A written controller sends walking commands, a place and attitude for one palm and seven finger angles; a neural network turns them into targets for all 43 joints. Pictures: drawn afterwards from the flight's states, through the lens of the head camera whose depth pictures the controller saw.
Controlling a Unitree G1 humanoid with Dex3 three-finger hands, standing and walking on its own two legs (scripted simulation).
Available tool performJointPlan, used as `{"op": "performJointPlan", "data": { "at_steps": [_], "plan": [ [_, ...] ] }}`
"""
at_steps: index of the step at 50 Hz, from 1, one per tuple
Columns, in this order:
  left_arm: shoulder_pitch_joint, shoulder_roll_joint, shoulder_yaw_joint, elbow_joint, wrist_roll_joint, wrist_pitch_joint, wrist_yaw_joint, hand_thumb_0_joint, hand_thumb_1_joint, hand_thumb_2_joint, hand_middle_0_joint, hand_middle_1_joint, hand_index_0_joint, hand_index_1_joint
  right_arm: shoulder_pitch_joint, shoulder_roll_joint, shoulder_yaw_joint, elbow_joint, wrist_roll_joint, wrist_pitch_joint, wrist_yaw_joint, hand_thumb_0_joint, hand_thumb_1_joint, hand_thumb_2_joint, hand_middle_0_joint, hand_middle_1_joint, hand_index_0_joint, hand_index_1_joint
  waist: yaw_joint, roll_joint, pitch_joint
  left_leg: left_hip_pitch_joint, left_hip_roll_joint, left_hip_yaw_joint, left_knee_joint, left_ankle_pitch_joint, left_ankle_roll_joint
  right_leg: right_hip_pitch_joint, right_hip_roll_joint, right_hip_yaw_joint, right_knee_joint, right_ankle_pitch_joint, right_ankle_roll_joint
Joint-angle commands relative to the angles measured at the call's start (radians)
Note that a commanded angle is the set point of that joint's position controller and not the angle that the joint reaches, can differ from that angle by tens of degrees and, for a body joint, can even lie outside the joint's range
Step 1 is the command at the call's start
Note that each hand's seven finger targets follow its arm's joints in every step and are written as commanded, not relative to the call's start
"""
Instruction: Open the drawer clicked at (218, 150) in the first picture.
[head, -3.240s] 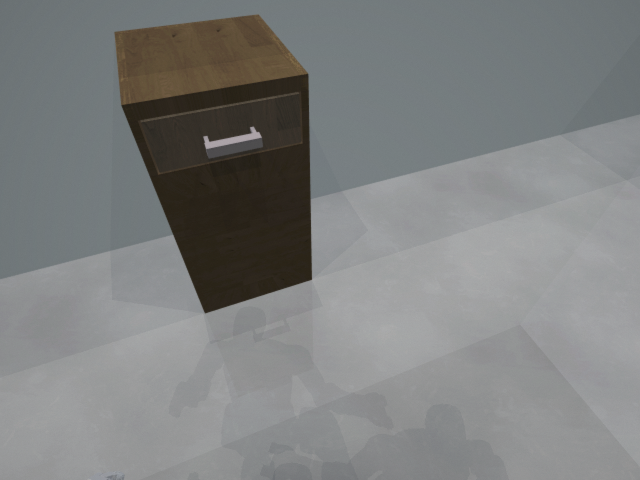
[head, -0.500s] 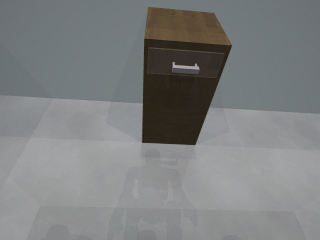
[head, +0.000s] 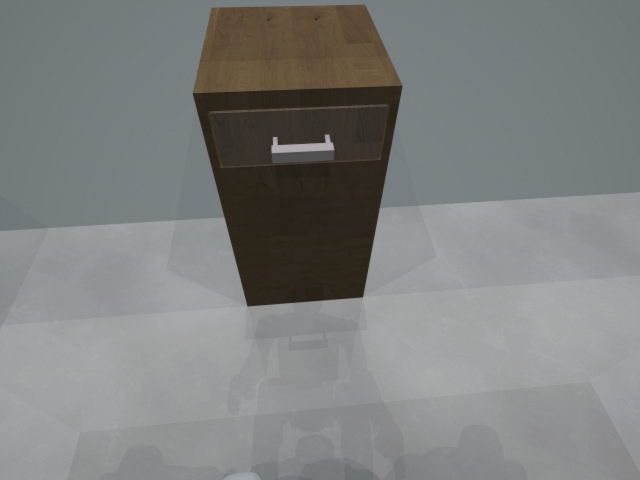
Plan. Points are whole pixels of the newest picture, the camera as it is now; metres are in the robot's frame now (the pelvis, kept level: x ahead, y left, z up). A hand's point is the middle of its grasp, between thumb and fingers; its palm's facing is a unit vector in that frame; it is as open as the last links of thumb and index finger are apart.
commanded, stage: take the last steps up to it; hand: left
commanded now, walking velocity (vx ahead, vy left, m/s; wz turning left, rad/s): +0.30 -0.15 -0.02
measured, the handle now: (302, 146) +0.77 +0.06 -0.05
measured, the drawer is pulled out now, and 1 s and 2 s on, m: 0.00 0.00 0.00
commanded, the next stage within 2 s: come to a stop and stand still in 0.46 s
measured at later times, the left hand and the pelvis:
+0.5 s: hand (229, 438) +0.21 +0.15 -0.16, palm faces +0.00 -0.99 -0.12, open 7.4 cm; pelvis +0.19 -0.03 +0.02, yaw -1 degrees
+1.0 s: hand (277, 339) +0.36 +0.09 -0.14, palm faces +0.07 -0.96 -0.27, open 7.4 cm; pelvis +0.25 -0.10 +0.01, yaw +1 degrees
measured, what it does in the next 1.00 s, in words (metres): walks ahead: left foot, then right foot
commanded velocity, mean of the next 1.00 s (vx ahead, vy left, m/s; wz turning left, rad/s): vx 0.03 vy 0.01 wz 0.00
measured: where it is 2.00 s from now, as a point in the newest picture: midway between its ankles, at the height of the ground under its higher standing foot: outside the picture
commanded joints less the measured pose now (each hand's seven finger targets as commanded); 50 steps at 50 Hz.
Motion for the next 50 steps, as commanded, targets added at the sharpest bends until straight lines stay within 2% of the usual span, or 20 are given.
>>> {"op": "performJointPlan", "data": {
  "at_steps": [1,5,7,9,10,11,12,14,16,19,27,30,31,32,33,34,35,38,45,50],
  "plan": [
    [0.078,0.103,0.009,-0.005,0.01,-0.006,0.015,0.0,0.9,0.9,-0.2,-0.3,-0.2,-0.3,0.03,-0.006,0.001,-0.086,-0.008,-0.012,0.009,0.0,-0.9,-0.9,0.2,0.3,0.2,0.3,-0.009,-0.141,0.012,-0.043,0.023,0.024,-0.153,0.056,-0.013,-0.055,-0.227,0.204,-0.39,-0.11,-0.124],
    [0.111,0.122,0.015,0.005,0.01,-0.005,0.006,0.0,0.9,0.9,-0.2,-0.3,-0.2,-0.3,-0.041,-0.012,0.003,-0.128,-0.006,-0.025,0.018,0.0,-0.9,-0.9,0.2,0.3,0.2,0.3,0.007,-0.125,0.025,0.028,-0.004,0.067,-0.402,0.075,-0.011,-0.028,-0.211,0.22,-0.37,-0.116,-0.146],
    [0.102,0.131,0.018,0.003,0.006,0.002,0.0,0.0,0.9,0.9,-0.2,-0.3,-0.2,-0.3,-0.008,-0.026,0.002,-0.119,-0.006,-0.036,0.014,0.0,-0.9,-0.9,0.2,0.3,0.2,0.3,-0.021,-0.111,0.015,0.13,-0.025,0.096,-0.529,0.139,-0.011,-0.028,-0.184,0.199,-0.312,-0.128,-0.129],
    [0.103,0.097,0.012,-0.009,-0.001,0.009,-0.01,0.0,0.9,0.9,-0.2,-0.3,-0.2,-0.3,0.117,-0.078,-0.008,-0.075,-0.009,-0.05,0.002,0.0,-0.9,-0.9,0.2,0.3,0.2,0.3,-0.078,0.042,-0.007,0.365,-0.005,0.049,-0.697,0.125,-0.002,-0.146,-0.102,0.145,-0.09,-0.134,-0.082],
    [0.111,0.036,0.004,-0.035,-0.005,0.014,-0.022,0.0,0.9,0.9,-0.2,-0.3,-0.2,-0.3,0.211,-0.176,-0.031,-0.054,-0.024,-0.06,-0.008,0.0,-0.9,-0.9,0.2,0.3,0.2,0.3,-0.107,0.291,-0.009,0.441,0.221,-0.322,-0.908,-0.098,0.074,-0.306,0.01,0.055,0.219,-0.189,-0.018],
    [0.081,0.064,0.008,-0.075,0.006,0.012,-0.028,0.0,0.9,0.9,-0.2,-0.3,-0.2,-0.3,0.24,-0.243,-0.039,-0.054,-0.021,-0.059,-0.018,0.0,-0.9,-0.9,0.2,0.3,0.2,0.3,-0.106,0.321,0.002,0.42,0.384,-0.587,-1.051,-0.157,0.152,-0.392,0.044,0.091,0.45,-0.31,-0.002],
    [0.055,0.101,0.021,-0.07,0.016,0.025,-0.025,0.0,0.9,0.9,-0.2,-0.3,-0.2,-0.3,0.178,-0.222,-0.034,-0.06,-0.016,-0.056,-0.03,0.0,-0.9,-0.9,0.2,0.3,0.2,0.3,-0.079,0.226,0.041,0.343,0.398,-0.58,-1.076,-0.158,0.149,-0.422,-0.011,0.178,0.601,-0.231,0.002],
    [0.077,0.092,0.028,-0.044,0.021,0.027,-0.037,0.0,0.9,0.9,-0.2,-0.3,-0.2,-0.3,0.05,-0.145,-0.009,-0.102,-0.009,-0.07,-0.032,0.0,-0.9,-0.9,0.2,0.3,0.2,0.3,-0.011,0.08,0.098,0.245,0.322,-0.384,-1.058,0.008,0.124,-0.404,-0.075,0.201,0.652,-0.073,0.025],
    [0.135,0.056,0.029,-0.015,0.022,0.038,-0.04,0.0,0.9,0.9,-0.2,-0.3,-0.2,-0.3,0.033,-0.103,-0.002,-0.097,-0.006,-0.087,-0.036,0.0,-0.9,-0.9,0.2,0.3,0.2,0.3,0.019,0.063,0.047,0.265,0.241,-0.177,-1.008,0.295,0.099,-0.347,-0.079,0.184,0.626,-0.002,0.047],
    [0.143,0.032,0.024,-0.004,0.016,0.049,-0.041,0.0,0.9,0.9,-0.2,-0.3,-0.2,-0.3,0.061,-0.105,-0.002,-0.076,-0.001,-0.09,-0.036,0.0,-0.9,-0.9,0.2,0.3,0.2,0.3,0.024,0.09,0.009,0.318,0.185,-0.031,-0.974,0.517,0.099,-0.343,-0.08,0.148,0.573,0.048,0.068],
    [-0.018,0.027,0.011,-0.045,0.004,0.04,-0.048,0.0,0.9,0.9,-0.2,-0.3,-0.2,-0.3,0.114,-0.131,-0.021,-0.037,-0.01,-0.064,-0.025,0.0,-0.9,-0.9,0.2,0.3,0.2,0.3,-0.027,0.185,0.035,0.323,0.164,0.042,-0.926,0.535,0.099,-0.215,-0.062,0.041,0.119,0.052,0.058],
    [0.108,0.04,0.017,-0.009,0.001,0.018,-0.034,0.0,0.9,0.9,-0.2,-0.3,-0.2,-0.3,0.06,-0.129,-0.019,-0.035,-0.004,-0.05,-0.025,0.0,-0.9,-0.9,0.2,0.3,0.2,0.3,0.046,0.175,-0.035,0.286,0.13,0.07,-0.756,0.594,0.06,0.034,-0.014,0.011,-0.034,0.124,0.035],
    [0.229,0.085,0.024,0.03,0.002,0.0,-0.023,0.0,0.9,0.9,-0.2,-0.3,-0.2,-0.3,0.066,-0.11,-0.011,-0.031,0.005,-0.052,-0.021,0.0,-0.9,-0.9,0.2,0.3,0.2,0.3,0.1,0.079,-0.115,0.243,0.078,0.087,-0.617,0.538,0.018,0.218,-0.037,0.046,-0.131,0.289,0.04],
    [0.295,0.196,0.045,0.056,0.008,-0.017,0.0,0.0,0.9,0.9,-0.2,-0.3,-0.2,-0.3,0.152,-0.036,0.004,-0.027,0.016,-0.055,-0.014,0.0,-0.9,-0.9,0.2,0.3,0.2,0.3,0.101,-0.173,-0.257,0.068,-0.015,0.121,-0.396,0.168,-0.028,0.481,-0.269,0.275,-0.115,0.708,-0.004],
    [0.283,0.252,0.042,0.038,-0.006,-0.014,0.007,0.0,0.9,0.9,-0.2,-0.3,-0.2,-0.3,0.194,-0.025,0.012,-0.038,0.031,-0.036,-0.019,0.0,-0.9,-0.9,0.2,0.3,0.2,0.3,0.061,-0.199,-0.319,0.103,-0.074,0.013,-0.265,-0.199,-0.03,0.429,-0.409,0.351,-0.109,1.097,-0.072],
    [0.228,0.245,0.045,0.026,-0.004,-0.004,0.016,0.0,0.9,0.9,-0.2,-0.3,-0.2,-0.3,0.164,-0.014,0.003,-0.04,0.038,-0.021,-0.026,0.0,-0.9,-0.9,0.2,0.3,0.2,0.3,0.062,-0.219,-0.295,0.072,-0.076,-0.029,-0.181,-0.228,-0.024,0.37,-0.415,0.307,-0.097,1.195,-0.113],
    [0.189,0.241,0.049,0.009,-0.004,0.004,0.025,0.0,0.9,0.9,-0.2,-0.3,-0.2,-0.3,0.145,-0.031,0.0,-0.047,0.034,-0.009,-0.03,0.0,-0.9,-0.9,0.2,0.3,0.2,0.3,0.068,-0.345,-0.273,0.024,-0.087,-0.053,-0.083,-0.232,-0.025,0.341,-0.424,0.35,-0.109,1.174,-0.142],
    [0.084,0.172,0.044,-0.027,-0.002,0.039,0.045,0.0,0.9,0.9,-0.2,-0.3,-0.2,-0.3,0.032,-0.048,-0.013,-0.057,0.021,0.027,-0.026,0.0,-0.9,-0.9,0.2,0.3,0.2,0.3,0.063,-0.154,-0.132,-0.047,-0.089,-0.092,0.031,-0.122,-0.036,0.185,-0.385,0.262,-0.142,0.916,-0.139],
    [-0.02,0.186,0.05,-0.109,0.006,0.046,0.058,0.0,0.9,0.9,-0.2,-0.3,-0.2,-0.3,-0.05,-0.077,-0.032,-0.139,-0.008,0.085,0.012,0.0,-0.9,-0.9,0.2,0.3,0.2,0.3,0.027,-0.184,-0.108,-0.072,-0.113,-0.109,0.034,0.064,-0.059,0.017,-0.353,0.222,-0.275,0.314,-0.113],
    [-0.023,0.217,0.054,-0.145,0.023,0.057,0.039,0.0,0.9,0.9,-0.2,-0.3,-0.2,-0.3,-0.106,-0.079,-0.02,-0.188,-0.001,0.057,0.023,0.0,-0.9,-0.9,0.2,0.3,0.2,0.3,0.044,-0.221,-0.087,0.032,-0.109,-0.043,-0.253,0.021,-0.04,-0.018,-0.316,0.255,-0.342,-0.046,-0.095]
  ]
}}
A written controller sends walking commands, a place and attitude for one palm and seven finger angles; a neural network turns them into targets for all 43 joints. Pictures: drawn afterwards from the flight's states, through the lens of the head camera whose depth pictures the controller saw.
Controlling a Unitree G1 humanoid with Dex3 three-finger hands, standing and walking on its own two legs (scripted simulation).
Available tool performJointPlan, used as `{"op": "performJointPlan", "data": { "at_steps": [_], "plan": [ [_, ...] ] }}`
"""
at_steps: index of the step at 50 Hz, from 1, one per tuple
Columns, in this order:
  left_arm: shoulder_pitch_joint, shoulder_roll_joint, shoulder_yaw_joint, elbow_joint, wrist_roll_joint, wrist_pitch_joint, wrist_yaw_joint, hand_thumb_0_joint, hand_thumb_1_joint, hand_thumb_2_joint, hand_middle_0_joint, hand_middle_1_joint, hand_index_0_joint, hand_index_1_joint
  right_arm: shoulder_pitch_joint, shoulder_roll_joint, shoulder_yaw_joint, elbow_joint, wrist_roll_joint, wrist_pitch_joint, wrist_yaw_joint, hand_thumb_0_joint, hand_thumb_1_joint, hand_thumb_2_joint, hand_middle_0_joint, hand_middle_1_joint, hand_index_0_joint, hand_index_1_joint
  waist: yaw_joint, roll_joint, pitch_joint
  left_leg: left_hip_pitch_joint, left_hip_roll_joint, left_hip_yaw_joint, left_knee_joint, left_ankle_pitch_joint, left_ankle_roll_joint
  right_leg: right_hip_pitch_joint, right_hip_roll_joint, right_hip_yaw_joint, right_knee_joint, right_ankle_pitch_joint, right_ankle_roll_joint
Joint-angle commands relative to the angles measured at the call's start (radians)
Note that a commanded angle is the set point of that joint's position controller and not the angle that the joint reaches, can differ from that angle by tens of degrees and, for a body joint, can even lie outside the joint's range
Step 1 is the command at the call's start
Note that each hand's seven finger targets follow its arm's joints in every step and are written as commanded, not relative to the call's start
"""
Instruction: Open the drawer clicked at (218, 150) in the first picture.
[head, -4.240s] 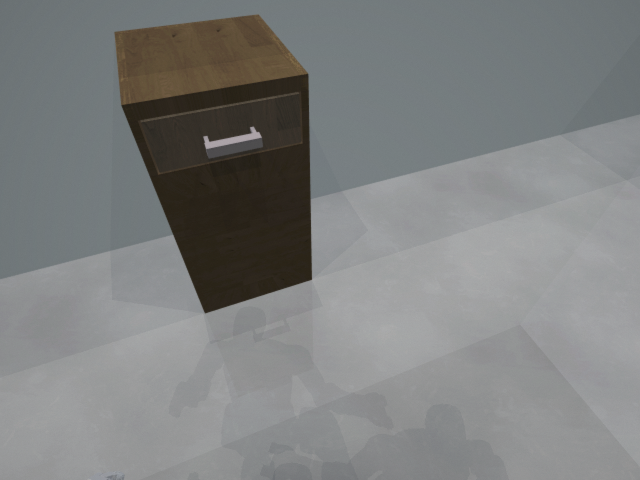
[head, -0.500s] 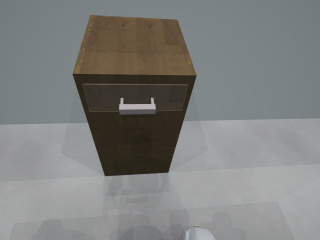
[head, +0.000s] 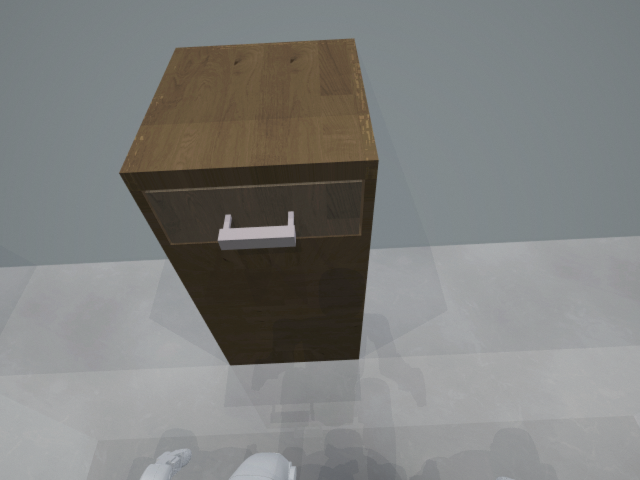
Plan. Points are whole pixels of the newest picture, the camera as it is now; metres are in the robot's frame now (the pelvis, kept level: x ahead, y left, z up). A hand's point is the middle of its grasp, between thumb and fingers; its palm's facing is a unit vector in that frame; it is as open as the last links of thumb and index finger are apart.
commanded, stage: come to a stop and stand still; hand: left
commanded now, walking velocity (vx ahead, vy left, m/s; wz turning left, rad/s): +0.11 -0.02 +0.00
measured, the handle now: (258, 227) +0.52 +0.15 -0.05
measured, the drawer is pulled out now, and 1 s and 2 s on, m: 0.00 0.00 0.00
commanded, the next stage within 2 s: look again from close up in 1.14 s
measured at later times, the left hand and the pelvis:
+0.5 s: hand out of the picture -0.02 +0.22 -0.17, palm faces -0.01 -0.99 -0.17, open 7.4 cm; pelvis +0.00 +0.04 +0.01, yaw -2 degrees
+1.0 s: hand out of the picture +0.01 +0.17 -0.16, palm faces +0.03 -0.97 -0.24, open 7.2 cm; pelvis -0.01 -0.01 +0.01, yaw -1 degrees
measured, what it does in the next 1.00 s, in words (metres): steps on the spot: left foot, then right foot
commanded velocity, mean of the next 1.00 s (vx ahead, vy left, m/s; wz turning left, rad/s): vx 0.01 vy -0.05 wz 0.00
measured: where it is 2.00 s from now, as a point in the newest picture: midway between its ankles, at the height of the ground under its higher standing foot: outside the picture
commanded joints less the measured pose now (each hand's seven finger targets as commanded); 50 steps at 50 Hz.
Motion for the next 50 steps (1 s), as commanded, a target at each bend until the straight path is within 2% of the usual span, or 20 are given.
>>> {"op": "performJointPlan", "data": {
  "at_steps": [1,3,5,6,7,8,9,11,13,16,18,20,23,25,26,28,30,34,37,50],
  "plan": [
    [0.052,0.248,0.061,-0.068,0.017,-0.005,-0.004,0.0,0.9,0.9,-0.2,-0.3,-0.2,-0.3,0.133,-0.024,0.007,-0.027,0.005,-0.021,0.01,0.0,-0.9,-0.9,0.2,0.3,0.2,0.3,0.008,-0.242,-0.099,0.142,0.023,0.031,-0.226,-0.038,0.018,0.016,-0.222,0.25,-0.304,-0.222,-0.109],
    [0.066,0.249,0.059,-0.065,0.02,-0.001,-0.008,0.0,0.9,0.9,-0.2,-0.3,-0.2,-0.3,0.162,-0.02,0.017,-0.029,0.011,-0.039,0.008,0.0,-0.9,-0.9,0.2,0.3,0.2,0.3,0.001,-0.239,-0.106,0.222,0.019,0.048,-0.409,-0.053,0.032,0.009,-0.196,0.264,-0.297,-0.271,-0.1],
    [0.06,0.23,0.048,-0.057,0.006,0.01,-0.013,0.0,0.9,0.9,-0.2,-0.3,-0.2,-0.3,0.273,-0.017,0.029,0.01,0.011,-0.056,0.002,0.0,-0.9,-0.9,0.2,0.3,0.2,0.3,-0.049,-0.169,-0.117,0.4,-0.001,0.082,-0.668,0.072,0.042,-0.074,-0.12,0.205,-0.223,-0.356,-0.035],
    [0.082,0.174,0.032,-0.054,-0.005,0.014,-0.018,0.0,0.9,0.9,-0.2,-0.3,-0.2,-0.3,0.287,-0.062,0.026,0.014,0.005,-0.067,-0.002,0.0,-0.9,-0.9,0.2,0.3,0.2,0.3,-0.049,0.016,-0.091,0.379,0.077,-0.052,-0.809,-0.035,0.06,-0.124,-0.04,0.149,-0.078,-0.389,0.007],
    [0.107,0.102,0.017,-0.059,-0.018,0.017,-0.023,0.0,0.9,0.9,-0.2,-0.3,-0.2,-0.3,0.233,-0.132,0.019,-0.01,-0.007,-0.074,-0.006,0.0,-0.9,-0.9,0.2,0.3,0.2,0.3,-0.034,0.266,-0.018,0.213,0.275,-0.328,-0.996,-0.275,0.117,-0.153,0.061,0.072,0.116,-0.344,0.049],
    [0.096,0.111,0.015,-0.058,-0.011,0.018,-0.026,0.0,0.9,0.9,-0.2,-0.3,-0.2,-0.3,0.131,-0.161,0.021,-0.044,-0.006,-0.073,-0.016,0.0,-0.9,-0.9,0.2,0.3,0.2,0.3,-0.013,0.273,0.039,0.053,0.341,-0.407,-1.057,-0.31,0.162,-0.119,0.062,0.135,0.217,-0.305,0.046],
    [0.094,0.121,0.024,-0.031,-0.003,0.023,-0.029,0.0,0.9,0.9,-0.2,-0.3,-0.2,-0.3,0.084,-0.148,0.027,-0.04,-0.008,-0.076,-0.025,0.0,-0.9,-0.9,0.2,0.3,0.2,0.3,-0.007,0.262,0.035,0.013,0.309,-0.37,-1.069,-0.303,0.149,-0.066,0.07,0.187,0.292,-0.265,0.044],
    [0.184,0.127,0.027,0.025,-0.003,0.014,-0.043,0.0,0.9,0.9,-0.2,-0.3,-0.2,-0.3,0.039,-0.1,0.046,-0.024,-0.002,-0.086,-0.036,0.0,-0.9,-0.9,0.2,0.3,0.2,0.3,0.037,0.138,0.033,0.11,0.242,-0.232,-1.006,-0.123,0.148,-0.08,0.093,0.192,0.382,-0.185,0.046],
    [0.199,0.121,0.022,0.055,-0.005,0.001,-0.048,0.0,0.9,0.9,-0.2,-0.3,-0.2,-0.3,0.107,-0.085,0.051,0.011,0.006,-0.098,-0.044,0.0,-0.9,-0.9,0.2,0.3,0.2,0.3,0.015,0.067,0.003,0.256,0.222,-0.168,-0.964,0.079,0.148,-0.123,0.095,0.187,0.377,-0.158,0.055],
    [0.186,0.11,0.011,0.064,-0.006,-0.005,-0.046,0.0,0.9,0.9,-0.2,-0.3,-0.2,-0.3,0.228,-0.079,0.045,0.075,0.007,-0.108,-0.061,0.0,-0.9,-0.9,0.2,0.3,0.2,0.3,-0.026,0.088,-0.065,0.492,0.265,-0.17,-0.887,0.465,0.182,-0.175,0.085,0.177,0.322,-0.203,0.068],
    [0.153,0.102,0.005,0.071,-0.013,-0.007,-0.043,0.0,0.9,0.9,-0.2,-0.3,-0.2,-0.3,0.285,-0.072,0.045,0.115,0.008,-0.108,-0.07,0.0,-0.9,-0.9,0.2,0.3,0.2,0.3,-0.049,0.088,-0.077,0.551,0.286,-0.153,-0.822,0.763,0.197,-0.148,0.079,0.172,0.26,-0.249,0.067],
    [0.144,0.086,0.0,0.08,-0.017,-0.001,-0.04,0.0,0.9,0.9,-0.2,-0.3,-0.2,-0.3,0.307,-0.085,0.039,0.141,0.007,-0.1,-0.075,0.0,-0.9,-0.9,0.2,0.3,0.2,0.3,-0.06,0.113,-0.089,0.567,0.29,-0.142,-0.778,0.892,0.205,-0.095,0.079,0.154,0.199,-0.292,0.06],
    [0.159,0.077,0.002,0.101,-0.022,0.003,-0.034,0.0,0.9,0.9,-0.2,-0.3,-0.2,-0.3,0.292,-0.083,0.033,0.164,0.008,-0.092,-0.072,0.0,-0.9,-0.9,0.2,0.3,0.2,0.3,-0.047,0.128,-0.083,0.499,0.269,-0.139,-0.759,0.879,0.194,0.008,0.09,0.129,0.079,-0.26,0.042],
    [0.198,0.074,0.003,0.123,-0.021,-0.002,-0.029,0.0,0.9,0.9,-0.2,-0.3,-0.2,-0.3,0.286,-0.075,0.031,0.172,0.012,-0.091,-0.071,0.0,-0.9,-0.9,0.2,0.3,0.2,0.3,-0.026,0.126,-0.106,0.453,0.239,-0.121,-0.728,0.804,0.166,0.109,0.088,0.112,-0.061,-0.127,0.034],
    [0.23,0.075,0.001,0.136,-0.019,-0.008,-0.025,0.0,0.9,0.9,-0.2,-0.3,-0.2,-0.3,0.281,-0.061,0.032,0.175,0.016,-0.093,-0.069,0.0,-0.9,-0.9,0.2,0.3,0.2,0.3,-0.011,0.092,-0.117,0.409,0.213,-0.106,-0.699,0.72,0.139,0.186,0.075,0.115,-0.153,0.005,0.029],
    [0.247,0.112,0.002,0.156,-0.02,-0.021,-0.01,0.0,0.9,0.9,-0.2,-0.3,-0.2,-0.3,0.281,0.009,0.045,0.175,0.024,-0.1,-0.058,0.0,-0.9,-0.9,0.2,0.3,0.2,0.3,-0.012,-0.024,-0.132,0.242,0.132,-0.03,-0.675,0.418,0.074,0.351,-0.045,0.205,-0.124,0.303,-0.012],
    [0.234,0.118,0.002,0.158,-0.018,-0.027,-0.005,0.0,0.9,0.9,-0.2,-0.3,-0.2,-0.3,0.268,0.048,0.06,0.176,0.019,-0.088,-0.057,0.0,-0.9,-0.9,0.2,0.3,0.2,0.3,-0.014,-0.175,-0.114,0.23,0.077,0.021,-0.688,0.252,0.043,0.323,-0.074,0.234,-0.11,0.408,-0.05],
    [0.188,0.092,-0.014,0.155,-0.027,-0.029,-0.002,0.0,0.9,0.9,-0.2,-0.3,-0.2,-0.3,0.264,0.052,0.071,0.203,0.015,-0.082,-0.053,0.0,-0.9,-0.9,0.2,0.3,0.2,0.3,-0.019,-0.063,-0.024,0.288,0.096,0.001,-0.74,0.29,0.042,0.223,-0.025,0.214,-0.147,0.252,-0.036],
    [0.183,0.092,-0.015,0.15,-0.028,-0.03,-0.002,0.0,0.9,0.9,-0.2,-0.3,-0.2,-0.3,0.261,0.04,0.073,0.206,0.014,-0.083,-0.052,0.0,-0.9,-0.9,0.2,0.3,0.2,0.3,-0.014,-0.048,-0.004,0.295,0.103,-0.005,-0.753,0.296,0.044,0.218,-0.006,0.209,-0.174,0.177,-0.024],
    [0.21,0.095,-0.013,0.141,-0.024,-0.038,-0.002,0.0,0.9,0.9,-0.2,-0.3,-0.2,-0.3,0.255,0.027,0.075,0.19,0.012,-0.072,-0.047,0.0,-0.9,-0.9,0.2,0.3,0.2,0.3,-0.021,-0.073,0.011,0.337,0.091,0.013,-0.75,0.23,0.042,0.174,0.003,0.245,-0.271,0.031,-0.008]
  ]
}}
